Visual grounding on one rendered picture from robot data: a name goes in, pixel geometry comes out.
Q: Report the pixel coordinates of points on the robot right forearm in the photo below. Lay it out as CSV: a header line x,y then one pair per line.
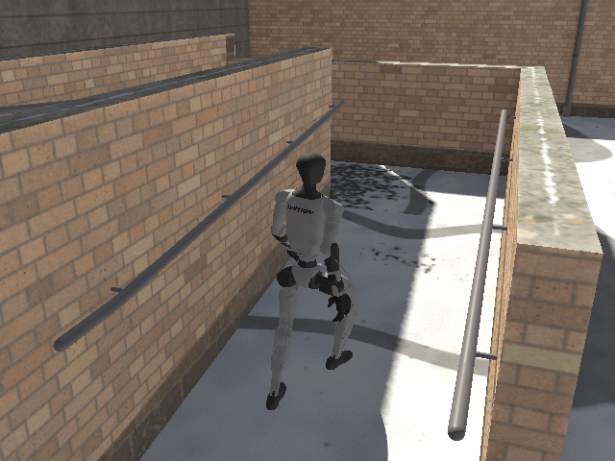
x,y
334,275

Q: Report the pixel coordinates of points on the right robot thigh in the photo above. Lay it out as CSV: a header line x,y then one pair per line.
x,y
324,286

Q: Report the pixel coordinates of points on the right robot shin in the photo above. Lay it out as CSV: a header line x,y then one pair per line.
x,y
343,330

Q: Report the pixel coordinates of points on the robot left upper arm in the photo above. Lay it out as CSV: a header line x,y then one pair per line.
x,y
278,227

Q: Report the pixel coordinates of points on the robot left forearm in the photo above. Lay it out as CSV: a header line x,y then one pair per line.
x,y
283,241

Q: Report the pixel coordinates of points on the robot right upper arm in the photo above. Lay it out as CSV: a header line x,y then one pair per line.
x,y
334,212

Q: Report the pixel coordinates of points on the robot right hand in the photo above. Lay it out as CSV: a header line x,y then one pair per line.
x,y
343,306

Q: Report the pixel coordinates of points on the robot left hand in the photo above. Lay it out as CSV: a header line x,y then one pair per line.
x,y
293,254

